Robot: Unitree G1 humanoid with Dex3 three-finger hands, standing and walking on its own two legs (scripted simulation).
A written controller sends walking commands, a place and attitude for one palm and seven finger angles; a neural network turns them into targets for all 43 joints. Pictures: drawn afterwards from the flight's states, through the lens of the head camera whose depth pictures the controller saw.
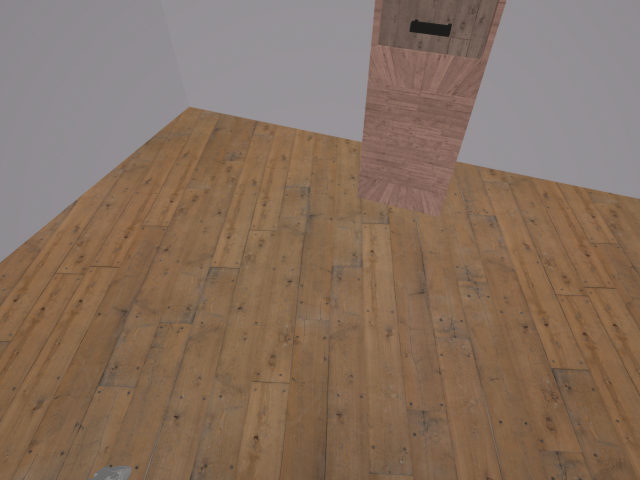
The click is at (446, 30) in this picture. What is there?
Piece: drawer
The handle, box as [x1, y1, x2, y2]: [409, 19, 451, 36]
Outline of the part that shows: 409,31 448,36 451,24 442,25 418,22 415,19 411,22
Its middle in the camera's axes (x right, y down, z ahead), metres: +0.35 -0.68 +1.23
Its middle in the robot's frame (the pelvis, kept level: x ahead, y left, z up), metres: +1.40 -0.28 +0.04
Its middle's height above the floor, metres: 0.81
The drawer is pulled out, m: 0.00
